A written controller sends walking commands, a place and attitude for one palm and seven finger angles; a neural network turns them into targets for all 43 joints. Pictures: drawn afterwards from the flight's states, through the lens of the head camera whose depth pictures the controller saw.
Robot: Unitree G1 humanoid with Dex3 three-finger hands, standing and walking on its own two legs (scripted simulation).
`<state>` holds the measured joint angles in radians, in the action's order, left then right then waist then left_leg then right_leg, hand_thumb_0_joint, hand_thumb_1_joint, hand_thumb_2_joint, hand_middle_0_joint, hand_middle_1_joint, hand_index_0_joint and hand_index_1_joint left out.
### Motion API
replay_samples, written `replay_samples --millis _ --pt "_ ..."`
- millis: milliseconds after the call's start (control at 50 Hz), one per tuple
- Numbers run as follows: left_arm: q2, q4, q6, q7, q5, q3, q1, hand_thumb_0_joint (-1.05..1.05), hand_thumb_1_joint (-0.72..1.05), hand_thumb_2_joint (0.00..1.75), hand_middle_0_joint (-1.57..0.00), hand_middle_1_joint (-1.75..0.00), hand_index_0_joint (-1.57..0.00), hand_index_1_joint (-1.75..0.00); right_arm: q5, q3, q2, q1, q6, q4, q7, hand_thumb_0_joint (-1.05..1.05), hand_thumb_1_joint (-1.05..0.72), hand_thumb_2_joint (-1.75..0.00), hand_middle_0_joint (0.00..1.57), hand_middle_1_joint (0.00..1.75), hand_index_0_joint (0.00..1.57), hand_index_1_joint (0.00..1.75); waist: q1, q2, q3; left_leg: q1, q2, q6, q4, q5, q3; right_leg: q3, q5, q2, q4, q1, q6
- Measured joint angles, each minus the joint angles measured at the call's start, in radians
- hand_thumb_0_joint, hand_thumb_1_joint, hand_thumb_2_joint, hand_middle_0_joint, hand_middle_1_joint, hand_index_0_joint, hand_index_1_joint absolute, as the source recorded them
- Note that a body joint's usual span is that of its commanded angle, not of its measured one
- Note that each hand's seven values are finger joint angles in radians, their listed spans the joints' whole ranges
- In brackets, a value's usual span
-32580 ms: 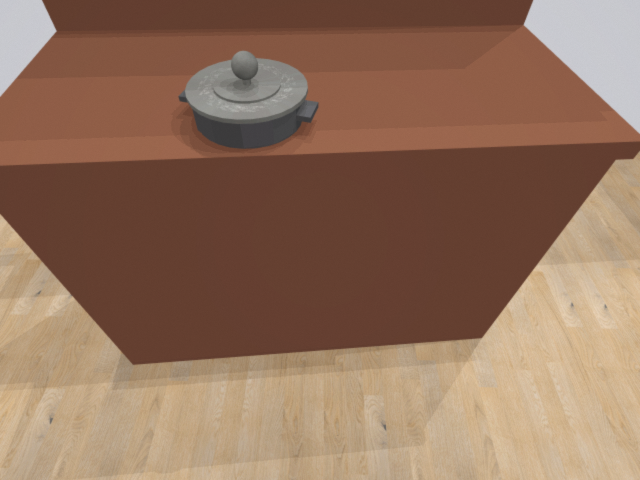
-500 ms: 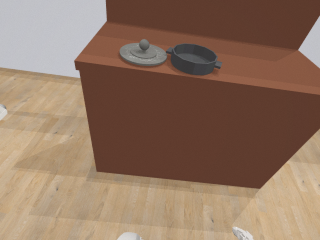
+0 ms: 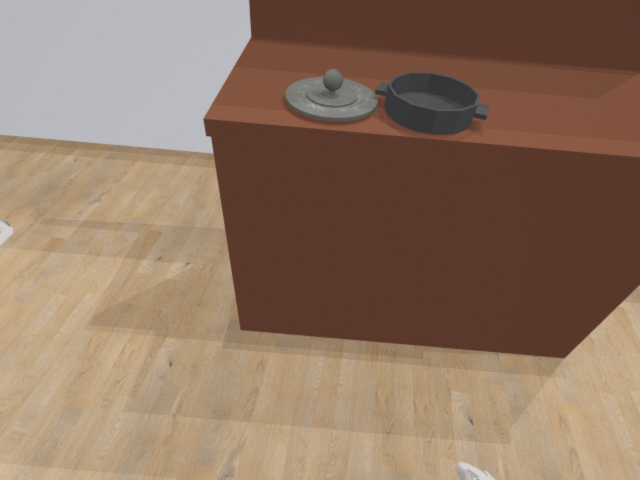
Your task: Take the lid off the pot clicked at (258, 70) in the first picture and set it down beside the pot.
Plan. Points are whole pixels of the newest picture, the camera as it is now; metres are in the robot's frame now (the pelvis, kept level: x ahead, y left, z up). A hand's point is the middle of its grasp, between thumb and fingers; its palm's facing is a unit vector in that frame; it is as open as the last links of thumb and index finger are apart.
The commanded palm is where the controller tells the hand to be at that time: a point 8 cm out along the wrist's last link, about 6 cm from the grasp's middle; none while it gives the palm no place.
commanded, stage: stop stepping back and stand still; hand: left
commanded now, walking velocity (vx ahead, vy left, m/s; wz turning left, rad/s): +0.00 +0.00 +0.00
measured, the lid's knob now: (333, 80) +0.88 +0.03 +0.13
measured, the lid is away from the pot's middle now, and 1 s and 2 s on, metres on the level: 0.22 0.22 0.22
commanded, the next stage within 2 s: let the arm hang, fingers relaxed in 0.92 s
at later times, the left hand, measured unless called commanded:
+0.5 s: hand out of the picture +0.00 +0.20 -0.17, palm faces +0.00 -0.98 -0.22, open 7.2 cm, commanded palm none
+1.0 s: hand out of the picture +0.17 +0.19 -0.16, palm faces -0.05 -0.98 -0.20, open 7.4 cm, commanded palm none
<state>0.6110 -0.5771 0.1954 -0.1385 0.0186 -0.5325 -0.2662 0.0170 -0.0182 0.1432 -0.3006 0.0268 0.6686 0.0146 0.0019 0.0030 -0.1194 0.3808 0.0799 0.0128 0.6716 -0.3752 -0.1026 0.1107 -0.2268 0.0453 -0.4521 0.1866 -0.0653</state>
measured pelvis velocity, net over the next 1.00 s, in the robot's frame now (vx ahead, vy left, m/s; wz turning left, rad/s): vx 0.08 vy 0.03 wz -0.05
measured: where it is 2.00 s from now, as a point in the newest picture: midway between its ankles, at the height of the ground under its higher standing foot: outside the picture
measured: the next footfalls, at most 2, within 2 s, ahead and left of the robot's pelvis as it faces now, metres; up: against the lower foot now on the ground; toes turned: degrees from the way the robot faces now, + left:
right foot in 0.30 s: +0.06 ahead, -0.11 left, +0.01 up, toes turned -2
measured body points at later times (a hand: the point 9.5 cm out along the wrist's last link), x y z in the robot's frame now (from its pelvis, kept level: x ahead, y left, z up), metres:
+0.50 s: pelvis +0.05 +0.01 +0.00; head +0.10 +0.02 +0.45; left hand +0.01 +0.25 -0.16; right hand +0.04 -0.25 -0.14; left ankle +0.01 +0.11 -0.72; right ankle +0.03 -0.11 -0.73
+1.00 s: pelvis +0.08 +0.03 +0.01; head +0.09 +0.03 +0.46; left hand +0.17 +0.25 -0.15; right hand +0.04 -0.18 -0.15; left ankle +0.02 +0.11 -0.73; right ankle +0.02 -0.11 -0.73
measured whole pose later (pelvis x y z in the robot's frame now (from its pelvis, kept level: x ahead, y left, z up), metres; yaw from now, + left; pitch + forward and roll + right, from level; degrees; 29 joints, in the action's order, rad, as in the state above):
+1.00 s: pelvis +0.08 +0.03 +0.01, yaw -3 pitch -1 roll +0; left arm 0.15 1.12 0.00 -0.05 -0.01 -0.02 -0.14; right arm -0.01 0.04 0.11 -0.34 0.00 1.10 0.05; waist -0.04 0.00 0.01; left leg 0.07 -0.02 0.04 0.41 -0.33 -0.08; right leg -0.02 -0.30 0.03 -0.42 0.11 0.03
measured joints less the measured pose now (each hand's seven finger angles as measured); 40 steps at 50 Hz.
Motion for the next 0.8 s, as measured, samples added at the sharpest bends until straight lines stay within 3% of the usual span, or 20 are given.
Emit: replay_samples --millis 20,60,80,120,160,220,240,300,360,420,480,520,620,800 --pt "-0.055 0.139 -0.023 0.026 -0.014 0.069 0.034 0.0 0.89 0.9 -0.2 -0.3 -0.2 -0.3 -0.002 0.01 0.036 0.01 -0.004 0.018 -0.01 0.01 -0.9 -0.9 0.21 0.31 0.2 0.3 0.006 0.037 -0.021 0.035 0.012 -0.005 0.065 -0.053 0.005 0.005 -0.066 0.007 -0.05 0.018 0.047" --pt "-0.173 0.459 -0.112 0.074 -0.028 0.191 0.056 -0.01 0.9 0.9 -0.19 -0.3 -0.19 -0.3 -0.003 0.029 0.094 0.03 -0.036 0.059 -0.021 0.01 -0.9 -0.9 0.21 0.31 0.2 0.3 -0.008 0.098 -0.046 0.041 0.0 0.012 0.116 -0.027 0.013 0.016 -0.195 0.034 -0.169 0.035 0.121" --pt "-0.219 0.616 -0.166 0.091 -0.033 0.238 0.047 -0.01 0.9 0.9 -0.19 -0.3 -0.19 -0.3 -0.008 0.032 0.109 0.033 -0.051 0.068 -0.025 0.01 -0.9 -0.9 0.21 0.3 0.2 0.3 -0.012 0.101 -0.058 0.028 -0.016 0.025 0.128 -0.038 -0.002 0.003 -0.237 0.056 -0.218 0.043 0.128" --pt "-0.294 0.905 -0.253 0.111 -0.048 0.314 0.015 0.0 0.91 0.9 -0.19 -0.3 -0.18 -0.3 -0.03 0.034 0.12 0.042 -0.061 0.081 -0.031 0.01 -0.91 -0.9 0.21 0.3 0.2 0.3 -0.024 0.09 -0.063 0.002 -0.031 0.042 0.147 -0.088 -0.037 -0.04 -0.256 0.075 -0.316 0.075 0.109" --pt "-0.354 1.148 -0.307 0.122 -0.049 0.383 -0.009 0.0 0.92 0.9 -0.18 -0.3 -0.18 -0.3 -0.052 0.032 0.103 0.044 -0.05 0.089 -0.029 0.01 -0.91 -0.9 0.21 0.3 0.2 0.3 -0.049 0.043 -0.031 -0.028 -0.041 0.042 0.138 -0.103 -0.07 -0.097 -0.295 0.062 -0.459 0.138 0.1" --pt "-0.442 1.388 -0.322 0.141 -0.04 0.475 -0.022 0.01 0.92 0.9 -0.19 -0.3 -0.18 -0.3 -0.062 0.023 0.071 0.019 -0.031 0.111 -0.02 0.01 -0.91 -0.9 0.21 0.3 0.2 0.3 -0.071 -0.058 0.054 -0.065 -0.058 0.034 0.085 -0.074 -0.091 -0.124 -0.292 0.028 -0.56 0.228 0.097" --pt "-0.46 1.416 -0.3 0.118 -0.021 0.449 -0.02 -0.01 0.98 0.9 -0.19 -0.3 -0.19 -0.3 -0.061 0.025 0.064 0.002 -0.031 0.126 -0.017 0.0 -0.91 -0.9 0.21 0.3 0.2 0.3 -0.067 -0.08 0.083 -0.069 -0.056 0.027 0.069 -0.063 -0.083 -0.111 -0.288 0.016 -0.52 0.234 0.095" --pt "-0.419 1.463 -0.235 0.129 -0.028 0.461 -0.017 -0.06 1.06 0.9 -0.21 -0.3 -0.2 -0.3 -0.048 0.031 0.062 -0.051 -0.053 0.193 -0.01 0.0 -0.91 -0.9 0.2 0.3 0.2 0.3 -0.033 -0.096 0.145 -0.06 -0.043 0.003 0.066 -0.054 -0.044 -0.081 -0.174 -0.014 -0.304 0.191 0.078" --pt "-0.414 1.531 -0.202 0.129 -0.035 0.489 -0.041 -0.05 1.02 0.9 -0.21 -0.3 -0.2 -0.3 -0.033 0.064 0.076 -0.064 -0.089 0.261 0.0 0.01 -0.91 -0.9 0.2 0.3 0.2 0.3 -0.02 -0.038 0.172 -0.014 -0.045 -0.004 0.18 -0.149 0.039 -0.034 -0.157 -0.043 -0.254 0.162 0.041" --pt "-0.422 1.598 -0.201 0.115 -0.04 0.495 -0.074 -0.03 0.98 0.9 -0.21 -0.3 -0.2 -0.3 -0.027 0.082 0.08 -0.049 -0.092 0.292 0.007 0.01 -0.91 -0.9 0.2 0.3 0.2 0.3 -0.01 -0.006 0.179 0.012 -0.061 -0.004 0.266 -0.175 0.073 -0.042 -0.117 -0.061 -0.157 0.122 0.036" --pt "-0.426 1.659 -0.209 0.104 -0.04 0.494 -0.088 -0.02 0.95 0.9 -0.2 -0.3 -0.2 -0.3 -0.019 0.082 0.065 -0.027 -0.069 0.292 0.011 0.01 -0.91 -0.9 0.2 0.3 0.19 0.3 -0.015 -0.005 0.185 -0.042 -0.064 -0.005 0.094 -0.117 0.071 -0.068 -0.081 -0.059 -0.08 0.084 0.049" --pt "-0.429 1.688 -0.212 0.102 -0.03 0.497 -0.088 -0.01 0.94 0.9 -0.2 -0.3 -0.2 -0.3 -0.017 0.074 0.054 -0.025 -0.043 0.287 0.013 0.01 -0.91 -0.9 0.2 0.3 0.19 0.3 -0.018 0.008 0.186 -0.113 -0.054 0.005 -0.089 0.059 0.079 -0.076 -0.086 -0.062 -0.078 0.073 0.064" --pt "-0.425 1.73 -0.216 0.099 -0.025 0.509 -0.034 0.0 0.92 0.9 -0.2 -0.3 -0.2 -0.3 -0.02 0.047 -0.007 -0.008 -0.037 0.329 0.032 0.0 -0.92 -0.9 0.2 0.3 0.2 0.3 -0.006 -0.01 0.174 -0.203 -0.087 0.025 -0.158 0.017 0.043 -0.112 -0.094 -0.031 -0.051 0.012 0.086" --pt "-0.451 1.712 -0.19 0.088 -0.026 0.519 0.09 0.0 0.91 0.9 -0.2 -0.3 -0.2 -0.3 -0.018 0.053 -0.012 -0.004 -0.032 0.396 0.036 0.02 -0.96 -0.9 0.2 0.3 0.2 0.3 -0.029 0.006 0.143 -0.28 -0.104 0.032 -0.245 0.042 0.033 -0.121 -0.082 -0.016 0.015 -0.054 0.098"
